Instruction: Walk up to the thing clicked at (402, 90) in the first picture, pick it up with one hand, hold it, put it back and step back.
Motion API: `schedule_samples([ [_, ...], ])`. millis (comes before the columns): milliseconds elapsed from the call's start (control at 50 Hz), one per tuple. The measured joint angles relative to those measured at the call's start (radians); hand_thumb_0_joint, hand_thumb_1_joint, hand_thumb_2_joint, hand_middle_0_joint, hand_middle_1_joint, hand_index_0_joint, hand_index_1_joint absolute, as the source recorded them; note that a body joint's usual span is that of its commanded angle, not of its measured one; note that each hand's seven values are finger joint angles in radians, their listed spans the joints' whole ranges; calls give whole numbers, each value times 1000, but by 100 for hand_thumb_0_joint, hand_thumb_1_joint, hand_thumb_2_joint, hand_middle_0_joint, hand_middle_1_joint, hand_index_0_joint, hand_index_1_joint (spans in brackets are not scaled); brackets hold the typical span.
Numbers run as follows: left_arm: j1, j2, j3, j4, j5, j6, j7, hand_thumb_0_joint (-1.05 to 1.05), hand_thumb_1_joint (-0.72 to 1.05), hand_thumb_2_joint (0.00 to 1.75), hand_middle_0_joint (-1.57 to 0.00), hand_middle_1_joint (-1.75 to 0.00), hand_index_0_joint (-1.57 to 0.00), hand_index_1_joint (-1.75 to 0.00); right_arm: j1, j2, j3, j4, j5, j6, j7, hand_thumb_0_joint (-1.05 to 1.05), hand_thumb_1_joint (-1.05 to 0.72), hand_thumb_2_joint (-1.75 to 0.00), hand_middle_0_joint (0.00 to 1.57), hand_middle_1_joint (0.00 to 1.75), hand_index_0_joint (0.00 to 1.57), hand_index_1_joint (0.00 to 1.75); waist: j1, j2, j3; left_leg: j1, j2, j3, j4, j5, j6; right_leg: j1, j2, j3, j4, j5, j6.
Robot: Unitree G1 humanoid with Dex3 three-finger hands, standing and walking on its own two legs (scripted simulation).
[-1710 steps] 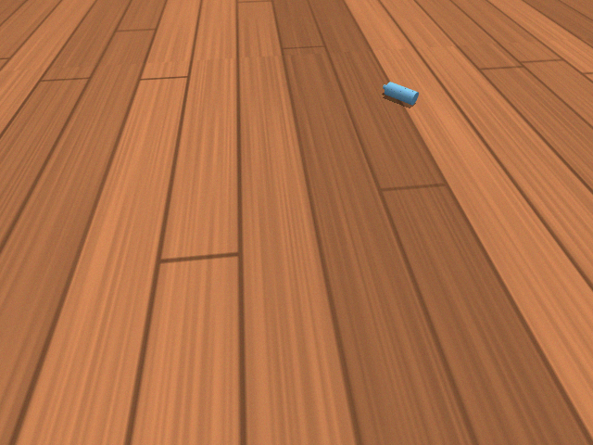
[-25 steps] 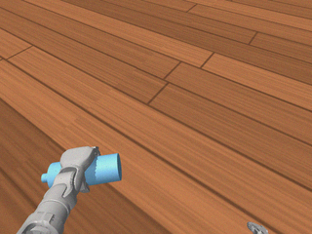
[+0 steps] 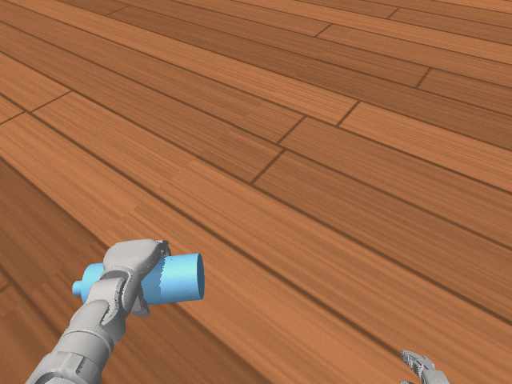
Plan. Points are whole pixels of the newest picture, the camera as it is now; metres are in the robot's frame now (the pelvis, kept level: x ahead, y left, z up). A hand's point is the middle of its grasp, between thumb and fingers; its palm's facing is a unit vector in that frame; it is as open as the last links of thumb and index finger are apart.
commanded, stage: hold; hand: left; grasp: from above
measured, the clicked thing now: (139, 282) +0.31 +0.23 -0.06
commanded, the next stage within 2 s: crouch in 1.32 s
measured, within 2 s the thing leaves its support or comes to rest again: neither
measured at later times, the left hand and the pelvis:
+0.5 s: hand (139, 284) +0.29 +0.22 -0.03, palm faces -0.44 -0.06 -0.90, open 11.0 cm; pelvis -0.01 -0.01 +0.01, yaw +0 degrees
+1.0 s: hand (140, 283) +0.29 +0.21 -0.02, palm faces -0.43 -0.07 -0.90, open 11.0 cm; pelvis +0.00 -0.01 +0.01, yaw +0 degrees
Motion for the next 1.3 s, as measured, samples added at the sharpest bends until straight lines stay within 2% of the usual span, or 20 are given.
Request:
schedule_samples([
  [260, 22, 3, -3, -48, -6, 3, -40, 0, -14, 60, -61, -65, -61, -64, -17, 0, 8, -14, 4, 5, -3, 1, -90, -89, 20, 29, 21, 30, 7, 5, 16, 45, 0, 1, -51, 29, -2, 40, 1, 0, -40, 24, -3],
  [700, 59, 16, -1, -135, -16, -6, -74, 0, -14, 61, -59, -68, -60, -66, -38, -3, 13, -23, 13, 12, -16, 1, -90, -89, 20, 29, 20, 30, 21, 15, 28, 99, 1, 4, -104, 53, -7, 86, 3, 2, -81, 42, -8],
  [1140, 68, 18, 0, -146, -13, -13, -89, 0, -14, 62, -58, -70, -59, -68, -48, 0, 16, -30, 14, 25, -19, 1, -90, -90, 20, 29, 20, 30, 24, 12, 38, 123, 1, 2, -131, 63, -8, 110, 2, -2, -105, 50, -10],
  [1300, 67, 17, -1, -146, -10, -11, -73, 0, -15, 64, -58, -71, -58, -70, -45, 1, 12, -21, 15, 29, -20, 1, -90, -90, 20, 29, 20, 30, 26, 14, 38, 128, 0, 3, -136, 63, -8, 116, 1, -1, -112, 51, -9],
])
